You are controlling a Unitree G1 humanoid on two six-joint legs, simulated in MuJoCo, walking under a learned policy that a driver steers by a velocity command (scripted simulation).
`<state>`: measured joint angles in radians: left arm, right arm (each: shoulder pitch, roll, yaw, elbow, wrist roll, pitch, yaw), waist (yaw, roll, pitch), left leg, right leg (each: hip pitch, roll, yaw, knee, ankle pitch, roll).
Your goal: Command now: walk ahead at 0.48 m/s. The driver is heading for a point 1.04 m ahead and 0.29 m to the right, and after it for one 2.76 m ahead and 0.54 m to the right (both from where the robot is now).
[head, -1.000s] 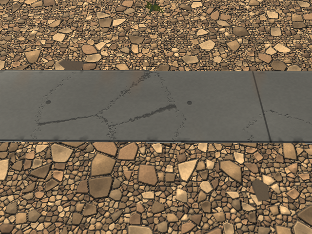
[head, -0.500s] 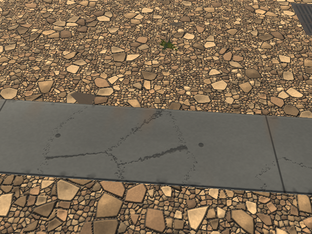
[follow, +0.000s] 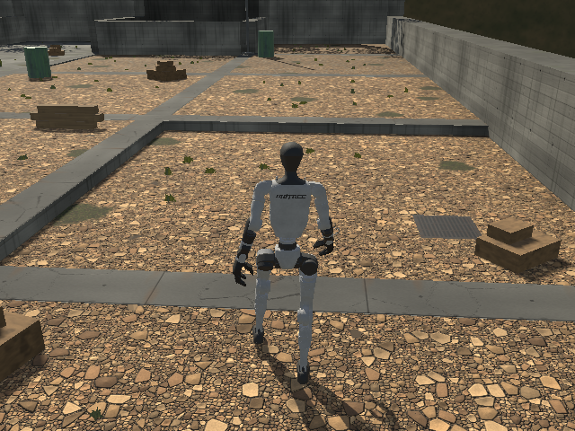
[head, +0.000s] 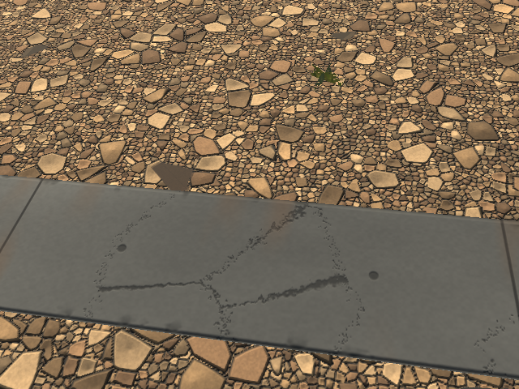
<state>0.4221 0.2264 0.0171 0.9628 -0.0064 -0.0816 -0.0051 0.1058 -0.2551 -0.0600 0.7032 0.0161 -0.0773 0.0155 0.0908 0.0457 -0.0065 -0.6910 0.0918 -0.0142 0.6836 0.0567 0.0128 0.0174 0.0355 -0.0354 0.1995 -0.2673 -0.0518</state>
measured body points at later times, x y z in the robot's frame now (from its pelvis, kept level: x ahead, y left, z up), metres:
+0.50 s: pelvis +0.28 +0.04 +0.00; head +0.29 +0.03 +0.45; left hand +0.47 +0.28 -0.11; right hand +0.26 -0.24 -0.13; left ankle +0.24 +0.14 -0.75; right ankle +0.40 -0.16 -0.67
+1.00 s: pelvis +0.55 -0.12 +0.00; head +0.56 -0.13 +0.45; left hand +0.66 +0.11 -0.14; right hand +0.62 -0.41 -0.10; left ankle +0.73 -0.02 -0.69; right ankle +0.49 -0.18 -0.75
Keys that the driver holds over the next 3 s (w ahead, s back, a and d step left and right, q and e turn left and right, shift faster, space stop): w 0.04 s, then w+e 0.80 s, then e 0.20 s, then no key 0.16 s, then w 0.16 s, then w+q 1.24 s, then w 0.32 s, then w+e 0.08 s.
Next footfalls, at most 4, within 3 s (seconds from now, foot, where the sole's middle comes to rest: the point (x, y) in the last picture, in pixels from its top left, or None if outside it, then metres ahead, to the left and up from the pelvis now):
0.16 left None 0.28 0.14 -0.78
0.72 right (386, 378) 0.53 -0.19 -0.78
1.14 left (353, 275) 0.82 -0.12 -0.78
1.48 right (414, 335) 0.65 -0.28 -0.78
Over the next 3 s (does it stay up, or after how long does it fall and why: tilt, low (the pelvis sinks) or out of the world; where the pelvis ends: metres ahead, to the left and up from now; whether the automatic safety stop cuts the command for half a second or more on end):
stays up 1.43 -0.34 -0.18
